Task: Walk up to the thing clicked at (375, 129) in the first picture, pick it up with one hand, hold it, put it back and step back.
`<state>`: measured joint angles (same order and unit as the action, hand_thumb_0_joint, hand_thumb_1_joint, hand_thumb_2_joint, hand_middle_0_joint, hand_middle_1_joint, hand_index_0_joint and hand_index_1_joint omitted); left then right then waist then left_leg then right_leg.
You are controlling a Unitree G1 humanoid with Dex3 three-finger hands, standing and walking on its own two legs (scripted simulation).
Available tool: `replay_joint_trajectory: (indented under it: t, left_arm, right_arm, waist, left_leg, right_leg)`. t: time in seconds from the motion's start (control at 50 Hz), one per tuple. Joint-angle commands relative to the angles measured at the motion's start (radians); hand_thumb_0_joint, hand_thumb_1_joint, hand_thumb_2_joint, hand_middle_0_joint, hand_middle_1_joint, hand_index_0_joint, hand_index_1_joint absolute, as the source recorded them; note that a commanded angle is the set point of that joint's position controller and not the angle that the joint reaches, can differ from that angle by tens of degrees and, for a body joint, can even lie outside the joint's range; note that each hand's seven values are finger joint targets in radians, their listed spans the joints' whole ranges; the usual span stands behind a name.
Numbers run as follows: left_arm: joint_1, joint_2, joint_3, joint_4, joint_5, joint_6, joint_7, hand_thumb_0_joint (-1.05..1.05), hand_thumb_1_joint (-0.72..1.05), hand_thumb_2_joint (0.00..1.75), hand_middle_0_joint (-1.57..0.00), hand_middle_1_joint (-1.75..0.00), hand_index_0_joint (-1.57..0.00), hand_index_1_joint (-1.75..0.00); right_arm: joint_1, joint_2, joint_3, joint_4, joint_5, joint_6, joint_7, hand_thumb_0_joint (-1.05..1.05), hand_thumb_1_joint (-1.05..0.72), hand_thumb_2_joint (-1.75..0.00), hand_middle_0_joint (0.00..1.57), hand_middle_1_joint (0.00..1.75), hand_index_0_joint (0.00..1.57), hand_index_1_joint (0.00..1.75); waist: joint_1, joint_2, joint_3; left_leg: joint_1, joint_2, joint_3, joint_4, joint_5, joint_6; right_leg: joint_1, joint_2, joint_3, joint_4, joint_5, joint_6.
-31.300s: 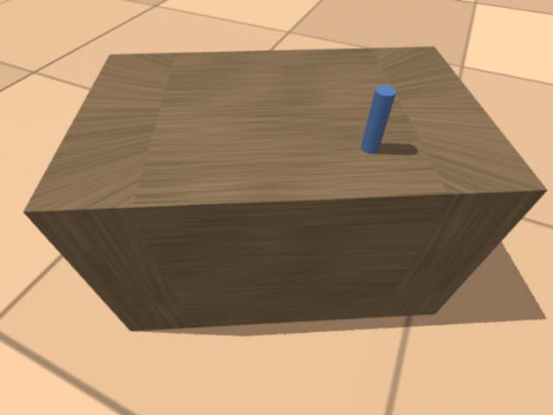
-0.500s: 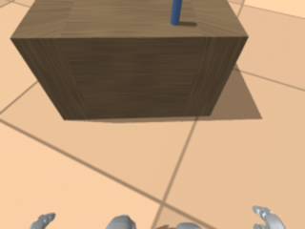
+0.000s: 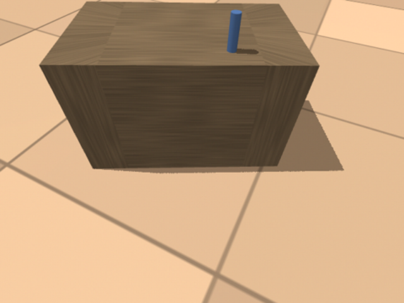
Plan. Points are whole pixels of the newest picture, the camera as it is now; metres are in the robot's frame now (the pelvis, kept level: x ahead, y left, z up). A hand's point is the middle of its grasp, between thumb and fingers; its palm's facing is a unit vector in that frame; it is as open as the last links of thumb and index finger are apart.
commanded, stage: step back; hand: right
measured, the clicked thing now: (233, 32) +1.13 -0.12 +0.02
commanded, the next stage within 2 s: stand in 0.62 s
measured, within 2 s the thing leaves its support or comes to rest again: neither
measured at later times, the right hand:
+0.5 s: hand out of the picture +0.15 -0.22 -0.14, palm faces -0.04 +0.94 -0.35, open 7.4 cm
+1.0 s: hand out of the picture +0.13 -0.24 -0.13, palm faces +0.00 +0.94 -0.33, open 7.4 cm
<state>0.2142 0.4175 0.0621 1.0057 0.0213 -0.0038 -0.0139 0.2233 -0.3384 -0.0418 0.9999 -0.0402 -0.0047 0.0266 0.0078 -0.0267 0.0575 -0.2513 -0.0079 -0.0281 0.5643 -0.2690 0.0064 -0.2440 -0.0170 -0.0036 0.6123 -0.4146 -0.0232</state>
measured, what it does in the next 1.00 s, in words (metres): stands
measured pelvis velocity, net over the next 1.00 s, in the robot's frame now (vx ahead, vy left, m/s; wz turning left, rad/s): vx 0.03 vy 0.01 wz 0.01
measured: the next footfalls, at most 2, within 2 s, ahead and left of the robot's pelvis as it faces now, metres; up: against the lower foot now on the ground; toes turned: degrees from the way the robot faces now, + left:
none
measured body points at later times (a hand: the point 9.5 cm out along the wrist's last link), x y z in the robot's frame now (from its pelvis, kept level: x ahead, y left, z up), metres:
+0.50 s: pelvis +0.04 +0.02 +0.01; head +0.05 +0.04 +0.46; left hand +0.11 +0.34 -0.13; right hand +0.15 -0.27 -0.11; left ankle +0.05 +0.13 -0.73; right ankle +0.01 -0.12 -0.73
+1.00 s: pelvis +0.03 +0.01 +0.02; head +0.04 +0.01 +0.47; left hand +0.12 +0.31 -0.11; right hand +0.13 -0.29 -0.11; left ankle +0.05 +0.13 -0.73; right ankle +0.01 -0.12 -0.73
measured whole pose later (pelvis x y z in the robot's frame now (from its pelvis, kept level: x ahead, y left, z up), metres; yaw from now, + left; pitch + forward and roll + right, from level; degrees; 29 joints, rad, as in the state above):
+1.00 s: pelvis +0.03 +0.01 +0.02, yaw +1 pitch -3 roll +0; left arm 0.08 0.34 0.00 1.12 0.01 -0.02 0.00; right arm 0.05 -0.34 -0.02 1.13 -0.01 -0.01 0.01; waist -0.01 -0.01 0.07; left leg -0.12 0.00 0.01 0.32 -0.15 0.00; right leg -0.06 -0.02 0.01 0.31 -0.20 0.02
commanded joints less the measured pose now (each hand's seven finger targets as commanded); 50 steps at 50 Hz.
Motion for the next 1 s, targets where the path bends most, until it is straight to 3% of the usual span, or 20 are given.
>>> replay_joint_trajectory:
  t: [0.0, 0.02, 0.04, 0.06, 0.1, 0.16, 0.18, 0.2, 0.22, 0.24, 0.3, 0.34, 0.38, 0.44, 0.58, 0.6, 0.64, 0.72, 0.9, 0.98]
  left_arm:
    - [0.030, 0.205, 0.061, -0.032, 0.017, -0.050, 0.027, 0.00, 0.90, 0.90, -0.20, -0.30, -0.20, -0.30]
    - [0.032, 0.274, 0.070, -0.024, 0.018, -0.053, 0.027, 0.00, 0.90, 0.90, -0.20, -0.30, -0.20, -0.30]
    - [-0.041, 0.288, 0.073, -0.056, 0.022, -0.056, 0.023, 0.00, 0.90, 0.90, -0.20, -0.30, -0.20, -0.30]
    - [-0.083, 0.262, 0.070, -0.075, 0.017, -0.057, 0.024, 0.00, 0.90, 0.90, -0.20, -0.30, -0.20, -0.30]
    - [-0.123, 0.231, 0.059, -0.079, 0.016, -0.059, 0.028, 0.00, 0.90, 0.90, -0.20, -0.30, -0.20, -0.30]
    - [-0.153, 0.199, 0.034, -0.077, 0.005, -0.043, 0.016, 0.00, 0.90, 0.90, -0.20, -0.30, -0.20, -0.30]
    - [-0.142, 0.166, 0.021, -0.077, 0.003, -0.038, 0.012, 0.00, 0.90, 0.90, -0.20, -0.30, -0.20, -0.30]
    - [-0.129, 0.125, 0.006, -0.078, -0.011, -0.031, 0.009, 0.00, 0.90, 0.90, -0.20, -0.30, -0.20, -0.30]
    - [-0.126, 0.141, 0.015, -0.058, -0.023, -0.023, 0.013, 0.00, 0.90, 0.90, -0.20, -0.30, -0.20, -0.30]
    - [-0.120, 0.153, 0.016, -0.048, -0.016, -0.021, 0.015, 0.00, 0.90, 0.90, -0.20, -0.30, -0.20, -0.30]
    - [-0.097, 0.146, 0.010, -0.016, -0.011, -0.041, 0.020, 0.00, 0.90, 0.90, -0.20, -0.30, -0.20, -0.30]
    - [-0.091, 0.167, 0.014, -0.004, -0.012, -0.047, 0.023, 0.00, 0.90, 0.90, -0.20, -0.30, -0.20, -0.30]
    - [-0.114, 0.171, 0.009, -0.007, -0.011, -0.046, 0.025, 0.00, 0.90, 0.90, -0.20, -0.30, -0.20, -0.30]
    - [-0.127, 0.163, 0.002, 0.004, -0.013, -0.043, 0.030, 0.00, 0.90, 0.90, -0.20, -0.30, -0.20, -0.30]
    - [-0.163, 0.163, 0.001, 0.019, -0.006, -0.039, 0.030, 0.00, 0.90, 0.90, -0.20, -0.30, -0.20, -0.30]
    - [-0.160, 0.129, -0.018, 0.036, -0.019, -0.036, 0.027, 0.00, 0.90, 0.90, -0.20, -0.30, -0.20, -0.30]
    - [-0.157, 0.133, -0.018, 0.036, -0.021, -0.037, 0.027, 0.00, 0.90, 0.90, -0.20, -0.30, -0.20, -0.30]
    - [-0.167, 0.143, -0.016, 0.041, -0.018, -0.037, 0.031, 0.00, 0.90, 0.90, -0.20, -0.30, -0.20, -0.30]
    - [-0.176, 0.148, -0.016, 0.060, -0.015, -0.036, 0.025, 0.00, 0.90, 0.90, -0.20, -0.30, -0.20, -0.30]
    - [-0.174, 0.147, -0.017, 0.062, -0.012, -0.036, 0.023, 0.00, 0.90, 0.90, -0.20, -0.30, -0.20, -0.30]
  right_arm:
    - [-0.109, -0.193, -0.034, -0.099, 0.025, -0.015, -0.018, 0.00, -0.90, -0.90, 0.20, 0.30, 0.20, 0.30]
    - [-0.120, -0.190, -0.037, -0.096, 0.021, -0.011, -0.024, 0.00, -0.90, -0.90, 0.20, 0.30, 0.20, 0.30]
    - [-0.091, -0.228, -0.050, -0.080, 0.012, -0.014, -0.028, 0.00, -0.90, -0.90, 0.20, 0.30, 0.20, 0.30]
    - [-0.065, -0.237, -0.050, -0.072, 0.014, -0.016, -0.026, 0.00, -0.90, -0.90, 0.20, 0.30, 0.20, 0.30]
    - [-0.053, -0.220, -0.050, -0.056, 0.020, -0.023, -0.022, 0.00, -0.90, -0.90, 0.20, 0.30, 0.20, 0.30]
    - [0.006, -0.192, -0.050, -0.016, 0.012, -0.039, -0.021, 0.00, -0.90, -0.90, 0.20, 0.30, 0.20, 0.30]
    - [0.008, -0.208, -0.059, -0.013, 0.005, -0.043, -0.028, 0.00, -0.90, -0.90, 0.20, 0.30, 0.20, 0.30]
    - [-0.040, -0.254, -0.063, -0.030, 0.001, -0.048, -0.031, 0.00, -0.90, -0.90, 0.20, 0.30, 0.20, 0.30]
    - [-0.081, -0.290, -0.063, -0.034, 0.008, -0.046, -0.029, 0.00, -0.90, -0.90, 0.20, 0.30, 0.20, 0.30]
    - [-0.108, -0.300, -0.066, -0.039, 0.008, -0.043, -0.028, 0.00, -0.90, -0.90, 0.20, 0.30, 0.20, 0.30]
    - [-0.158, -0.246, -0.047, -0.036, 0.012, -0.041, -0.029, 0.00, -0.90, -0.90, 0.20, 0.30, 0.20, 0.30]
    - [-0.151, -0.225, -0.041, -0.025, 0.020, -0.040, -0.031, 0.00, -0.90, -0.90, 0.20, 0.30, 0.20, 0.30]
    - [-0.150, -0.227, -0.044, -0.015, 0.020, -0.039, -0.035, 0.00, -0.90, -0.90, 0.20, 0.30, 0.20, 0.30]
    - [-0.173, -0.226, -0.046, -0.003, 0.024, -0.036, -0.037, 0.00, -0.90, -0.90, 0.20, 0.30, 0.20, 0.30]
    - [-0.227, -0.212, -0.043, 0.019, 0.021, -0.027, -0.035, 0.00, -0.90, -0.90, 0.20, 0.30, 0.20, 0.30]
    - [-0.221, -0.209, -0.031, 0.023, 0.036, -0.028, -0.034, 0.00, -0.90, -0.90, 0.20, 0.30, 0.20, 0.30]
    - [-0.218, -0.220, -0.031, 0.033, 0.038, -0.032, -0.032, 0.00, -0.90, -0.90, 0.20, 0.30, 0.20, 0.30]
    - [-0.228, -0.213, -0.024, 0.038, 0.037, -0.030, -0.032, 0.00, -0.90, -0.90, 0.20, 0.30, 0.20, 0.30]
    - [-0.238, -0.206, -0.011, 0.063, 0.036, -0.026, -0.027, 0.00, -0.90, -0.90, 0.20, 0.30, 0.20, 0.30]
    - [-0.231, -0.209, -0.009, 0.071, 0.036, -0.028, -0.025, 0.00, -0.90, -0.90, 0.20, 0.30, 0.20, 0.30]
  waist:
    - [0.062, 0.019, -0.054]
    - [0.067, -0.080, -0.024]
    - [0.040, -0.063, 0.025]
    - [0.024, -0.036, 0.041]
    - [0.009, -0.078, 0.047]
    - [-0.030, -0.101, -0.036]
    - [-0.035, -0.050, -0.054]
    - [-0.012, 0.098, -0.049]
    - [0.013, 0.134, -0.036]
    - [0.014, 0.133, -0.026]
    - [0.035, 0.142, -0.064]
    - [0.024, 0.134, -0.116]
    - [0.011, 0.106, -0.137]
    - [0.011, 0.077, -0.146]
    - [0.005, 0.033, -0.114]
    - [-0.008, 0.036, -0.093]
    - [-0.007, 0.040, -0.125]
    - [-0.011, 0.030, -0.161]
    - [-0.010, 0.036, -0.085]
    - [-0.010, 0.022, -0.073]
  left_leg:
    - [-0.272, 0.056, -0.110, 0.008, -0.108, 0.017]
    - [-0.292, -0.036, -0.060, 0.143, -0.245, 0.010]
    - [-0.248, 0.007, -0.056, 0.234, -0.280, -0.002]
    - [-0.242, 0.030, -0.076, 0.256, -0.251, -0.003]
    - [-0.189, 0.060, -0.067, 0.162, -0.198, 0.001]
    - [0.063, 0.009, 0.015, -0.121, 0.013, 0.002]
    - [0.132, 0.042, -0.044, -0.170, 0.079, 0.014]
    - [0.111, 0.178, -0.255, -0.242, 0.029, 0.057]
    - [0.002, 0.264, -0.342, -0.275, -0.086, 0.134]
    - [-0.035, 0.280, -0.347, -0.279, -0.108, 0.162]
    - [0.001, 0.185, -0.183, -0.192, 0.198, 0.077]
    - [0.024, 0.137, -0.114, -0.153, 0.274, 0.042]
    - [0.082, 0.125, -0.083, -0.129, 0.351, 0.036]
    - [0.129, 0.133, -0.076, -0.122, 0.399, 0.046]
    - [0.105, 0.124, -0.058, -0.156, 0.281, 0.039]
    - [0.146, 0.130, -0.081, -0.190, 0.384, 0.029]
    - [0.196, 0.139, -0.074, -0.189, 0.459, 0.026]
    - [0.233, 0.141, -0.056, -0.208, 0.499, 0.021]
    - [0.166, 0.128, -0.056, -0.283, 0.254, 0.004]
    - [0.170, 0.129, -0.061, -0.289, 0.211, 0.001]
  right_leg:
    - [0.278, -0.103, 0.218, -0.287, 0.017, -0.054]
    - [0.185, -0.261, 0.419, -0.377, -0.218, -0.129]
    - [0.070, -0.357, 0.478, -0.388, -0.252, -0.200]
    - [0.060, -0.353, 0.434, -0.361, -0.155, -0.211]
    - [0.032, -0.299, 0.311, -0.330, 0.005, -0.175]
    - [-0.030, -0.181, 0.110, -0.178, 0.255, -0.092]
    - [-0.065, -0.147, 0.066, -0.101, 0.299, -0.059]
    - [-0.116, -0.060, 0.003, -0.028, 0.181, -0.008]
    - [-0.052, -0.006, -0.017, 0.003, -0.024, 0.003]
    - [-0.003, -0.016, -0.001, -0.002, -0.057, -0.004]
    - [0.099, -0.043, 0.033, -0.163, 0.181, -0.012]
    - [0.160, -0.072, 0.060, -0.173, 0.311, -0.019]
    - [0.153, -0.087, 0.056, -0.165, 0.392, -0.017]
    - [0.136, -0.089, 0.045, -0.169, 0.427, -0.012]
    - [0.143, -0.096, 0.058, -0.210, 0.399, -0.014]
    - [0.120, -0.107, 0.086, -0.242, 0.468, -0.003]
    - [0.147, -0.104, 0.075, -0.251, 0.500, 0.011]
    - [0.188, -0.111, 0.071, -0.270, 0.554, 0.015]
    - [0.171, -0.115, 0.091, -0.347, 0.360, 0.013]
    - [0.142, -0.113, 0.094, -0.365, 0.313, 0.013]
